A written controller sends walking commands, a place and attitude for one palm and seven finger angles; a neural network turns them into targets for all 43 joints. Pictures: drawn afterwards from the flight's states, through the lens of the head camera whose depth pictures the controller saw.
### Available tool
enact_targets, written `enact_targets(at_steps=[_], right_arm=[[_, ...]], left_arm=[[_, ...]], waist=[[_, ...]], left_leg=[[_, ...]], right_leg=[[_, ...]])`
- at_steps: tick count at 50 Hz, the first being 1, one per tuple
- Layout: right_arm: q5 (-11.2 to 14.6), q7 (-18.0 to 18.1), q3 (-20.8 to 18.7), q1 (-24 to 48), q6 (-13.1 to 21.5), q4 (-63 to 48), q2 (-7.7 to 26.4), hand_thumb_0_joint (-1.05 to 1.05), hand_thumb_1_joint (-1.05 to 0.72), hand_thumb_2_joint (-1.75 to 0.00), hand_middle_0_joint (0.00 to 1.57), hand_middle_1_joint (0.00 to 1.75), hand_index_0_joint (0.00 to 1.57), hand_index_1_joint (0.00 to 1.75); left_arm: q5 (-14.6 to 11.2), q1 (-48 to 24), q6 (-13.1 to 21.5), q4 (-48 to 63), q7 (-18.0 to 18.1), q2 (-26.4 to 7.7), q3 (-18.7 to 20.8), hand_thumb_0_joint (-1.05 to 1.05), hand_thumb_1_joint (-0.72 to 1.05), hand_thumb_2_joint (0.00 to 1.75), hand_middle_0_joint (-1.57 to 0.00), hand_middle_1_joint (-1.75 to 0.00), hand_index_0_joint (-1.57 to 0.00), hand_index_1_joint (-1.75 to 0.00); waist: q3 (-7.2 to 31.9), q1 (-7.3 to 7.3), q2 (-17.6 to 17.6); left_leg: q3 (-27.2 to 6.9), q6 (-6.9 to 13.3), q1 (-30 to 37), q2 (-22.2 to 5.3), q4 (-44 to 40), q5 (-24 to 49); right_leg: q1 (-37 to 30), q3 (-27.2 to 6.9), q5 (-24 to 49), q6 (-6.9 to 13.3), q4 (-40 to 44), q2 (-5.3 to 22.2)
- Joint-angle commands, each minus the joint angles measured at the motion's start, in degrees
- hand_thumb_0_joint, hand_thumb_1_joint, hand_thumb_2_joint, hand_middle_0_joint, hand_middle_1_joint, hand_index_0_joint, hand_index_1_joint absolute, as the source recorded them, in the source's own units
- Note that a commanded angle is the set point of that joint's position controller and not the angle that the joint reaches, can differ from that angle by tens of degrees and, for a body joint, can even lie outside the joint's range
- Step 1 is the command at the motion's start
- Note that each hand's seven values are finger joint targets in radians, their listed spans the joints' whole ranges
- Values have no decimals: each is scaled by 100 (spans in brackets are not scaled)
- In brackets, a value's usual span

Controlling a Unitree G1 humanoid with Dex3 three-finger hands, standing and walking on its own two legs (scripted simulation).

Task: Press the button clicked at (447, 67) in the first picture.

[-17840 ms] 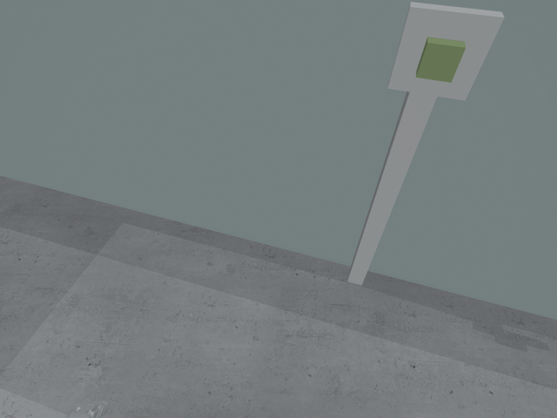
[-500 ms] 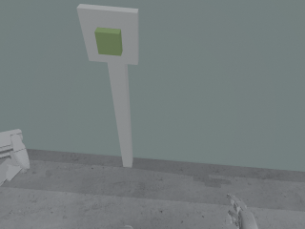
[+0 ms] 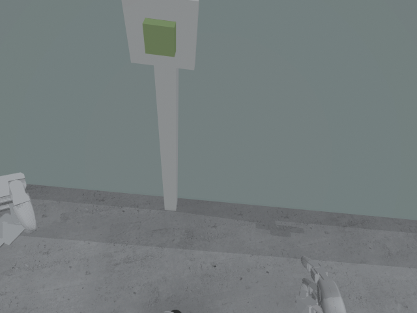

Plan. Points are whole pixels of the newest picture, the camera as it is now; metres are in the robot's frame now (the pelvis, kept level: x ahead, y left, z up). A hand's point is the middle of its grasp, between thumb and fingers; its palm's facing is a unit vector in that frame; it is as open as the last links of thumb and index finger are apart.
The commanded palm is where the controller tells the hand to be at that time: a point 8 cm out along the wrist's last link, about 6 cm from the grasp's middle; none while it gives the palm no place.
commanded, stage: stop stepping back and stand still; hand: left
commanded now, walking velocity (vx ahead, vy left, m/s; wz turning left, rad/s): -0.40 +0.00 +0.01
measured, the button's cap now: (160, 37) +0.64 +0.18 +0.18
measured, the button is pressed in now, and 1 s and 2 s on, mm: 0 0 0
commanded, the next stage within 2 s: let the arm hang, fingers relaxed in 1.02 s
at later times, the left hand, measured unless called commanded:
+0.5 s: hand out of the picture +0.10 +0.23 +0.16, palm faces +0.40 -0.84 -0.37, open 3.1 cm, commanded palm +0.04 +0.27 +0.18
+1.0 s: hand out of the picture +0.06 +0.24 +0.16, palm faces +0.37 -0.84 -0.40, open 3.1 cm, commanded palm +0.00 +0.28 +0.18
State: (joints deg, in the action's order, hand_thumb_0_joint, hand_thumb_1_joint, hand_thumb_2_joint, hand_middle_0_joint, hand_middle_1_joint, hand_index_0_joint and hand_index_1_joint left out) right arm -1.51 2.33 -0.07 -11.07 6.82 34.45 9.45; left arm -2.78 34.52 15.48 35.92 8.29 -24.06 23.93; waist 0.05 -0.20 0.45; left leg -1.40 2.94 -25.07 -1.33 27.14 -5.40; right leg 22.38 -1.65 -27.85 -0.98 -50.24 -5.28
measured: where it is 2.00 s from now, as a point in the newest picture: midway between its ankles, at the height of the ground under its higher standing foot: outside the picture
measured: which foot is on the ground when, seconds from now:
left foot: down 0.00-0.20, up 0.22-0.38, down 0.40-1.00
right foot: up 0.00-0.18, down 0.20-1.00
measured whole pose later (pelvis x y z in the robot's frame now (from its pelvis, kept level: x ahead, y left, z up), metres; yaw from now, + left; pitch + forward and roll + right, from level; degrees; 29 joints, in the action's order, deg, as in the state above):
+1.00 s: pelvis -0.13 +0.00 +0.00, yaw -1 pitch -1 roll -1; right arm -0.3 3.5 1.9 -13.2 6.9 35.1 10.3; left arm -1.5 34.4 12.4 30.5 8.6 -20.3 19.0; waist 0.2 -0.5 0.1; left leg 0.2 1.2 -15.4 -0.3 25.9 -9.6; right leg 8.6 2.9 -13.0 -0.4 -22.5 0.0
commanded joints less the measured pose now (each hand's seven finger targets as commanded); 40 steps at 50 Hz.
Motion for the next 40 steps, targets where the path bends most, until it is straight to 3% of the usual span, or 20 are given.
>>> enact_targets(at_steps=[1,3,5,7,8,9,10,11,12,14,16,18,20,21,22,25,27,29,33,40], right_arm=[[0,-28,-326,229,427,-594,941,0,-90,-90,20,30,20,30],[-31,-5,-304,271,441,-587,932,0,-90,-90,20,30,20,30],[-28,5,-260,293,388,-660,877,0,-90,-90,20,30,20,30],[10,28,-230,363,251,-838,877,0,-90,-90,20,30,20,30],[15,37,-250,361,160,-945,866,0,-90,-90,20,30,20,30],[73,36,-226,331,31,-947,826,0,-90,-90,20,30,20,30],[41,40,-205,396,-63,-897,820,0,-90,-90,20,30,20,30],[127,82,-249,439,-34,-901,850,0,-90,-90,20,30,20,30],[172,109,-300,320,-92,-803,883,0,-90,-90,20,30,20,30],[207,176,-225,464,-50,-695,852,0,-90,-90,20,30,20,30],[193,251,-169,495,89,-679,881,0,-90,-90,20,30,20,30],[193,293,-195,470,230,-646,945,0,-90,-90,20,30,20,30],[201,284,-267,343,308,-751,1066,0,-90,-90,20,30,20,30],[216,262,-295,252,317,-793,1109,0,-90,-90,20,30,20,30],[182,239,-206,190,292,-768,972,0,-90,-90,20,30,20,30],[192,175,-185,313,331,-814,974,0,-90,-90,20,30,20,30],[190,160,-177,314,323,-809,959,0,-90,-90,20,30,20,30],[191,124,-223,285,282,-832,933,0,-90,-90,20,30,20,30],[183,120,-236,295,182,-843,911,0,-90,-90,20,30,20,30],[163,214,-136,395,282,-862,883,0,-90,-90,20,30,20,30]], left_arm=[[-73,98,278,1537,-3,-534,106,0,90,90,-130,-150,-130,-150],[-94,130,202,1472,4,-697,243,0,90,90,-130,-150,-130,-150],[-177,321,142,1375,-9,-810,387,0,90,90,-130,-150,-130,-150],[-246,566,76,1353,-24,-942,559,0,90,90,-130,-150,-130,-150],[-247,769,49,1458,-45,-1241,830,0,90,90,-130,-150,-130,-150],[-274,759,75,1418,-58,-1222,802,0,90,90,-130,-150,-130,-150],[-326,701,53,1326,10,-1375,1002,0,90,90,-130,-150,-130,-150],[-325,479,-112,1168,29,-1218,835,0,90,90,-130,-150,-130,-150],[-227,436,-236,845,24,-802,560,0,90,90,-130,-150,-130,-150],[-139,-28,-282,495,96,-584,331,0,90,90,-130,-150,-130,-150],[35,-306,-203,336,149,-582,192,0,90,90,-130,-150,-130,-150],[95,-493,-144,357,175,-626,149,0,90,90,-130,-150,-130,-150],[100,-632,-18,727,171,-567,13,0,90,90,-130,-150,-130,-150],[135,-527,-1,773,180,-687,113,0,90,90,-130,-150,-130,-150],[136,-427,32,1025,165,-783,187,0,90,90,-130,-150,-130,-150],[71,-83,59,1096,107,-671,195,0,90,90,-130,-150,-130,-150],[67,125,74,850,120,-651,305,0,90,90,-130,-150,-130,-150],[45,225,121,666,114,-646,373,0,90,90,-130,-150,-130,-150],[6,123,112,465,94,-549,296,0,90,90,-130,-150,-130,-150],[91,-338,38,671,102,-446,63,0,90,90,-130,-150,-130,-150]], waist=[[1314,24,-1352],[1280,10,-1496],[1322,-19,-1525],[1106,-46,-1504],[1121,-45,-1058],[934,19,-270],[830,-1,527],[659,-47,1046],[203,50,1182],[-193,180,730],[-220,91,571],[-56,50,434],[385,-9,-222],[612,-4,-206],[819,78,-764],[480,13,-864],[185,23,-625],[160,63,-191],[-4,125,26],[178,48,-501]], left_leg=[[-1128,449,2029,-1311,-1149,1452],[-1036,344,2012,-1219,-1396,1089],[-831,142,1754,-1035,-1726,-82],[-339,-234,1111,-590,-1757,-1427],[-40,-374,1196,-242,-1293,-1472],[341,-484,1624,119,20,-1356],[265,-520,1726,242,1493,-1227],[-97,-537,1186,329,2597,-1546],[-296,-458,182,229,3027,-1323],[-295,-373,-226,-111,2613,-1337],[10,-190,107,-134,998,-1420],[251,-69,934,9,-361,-797],[-79,84,1626,-353,-483,496],[-239,140,1914,-488,-150,1410],[-474,159,1942,-514,-201,1928],[-823,146,1187,-704,-632,782],[-624,79,613,-547,-647,-72],[-354,-67,572,-292,-354,-549],[-95,-153,1036,-70,131,-996],[-499,-31,1086,-395,-904,-1001]], right_leg=[[12,183,-295,-42,630,51],[-235,295,-262,-6,1080,-9],[-827,449,-215,87,1785,-55],[-1676,766,426,232,3104,-61],[-1681,635,705,278,3719,168],[-778,160,714,501,4126,903],[301,-769,169,850,4479,1904],[905,-1388,-798,1212,4424,2472],[516,-1348,-341,1240,4172,2366],[-13,-984,540,1044,3896,2189],[-644,-666,1381,831,3532,1926],[-859,-466,2006,524,3153,1612],[-1123,-160,2652,130,2468,1073],[-1096,-40,3139,38,2240,912],[-1122,272,3059,50,1918,799],[-1246,361,1523,30,2200,585],[-1473,200,1703,88,2613,692],[-1358,-175,1621,208,2977,903],[-495,-629,679,403,3579,1224],[-1088,84,1270,79,2991,640]])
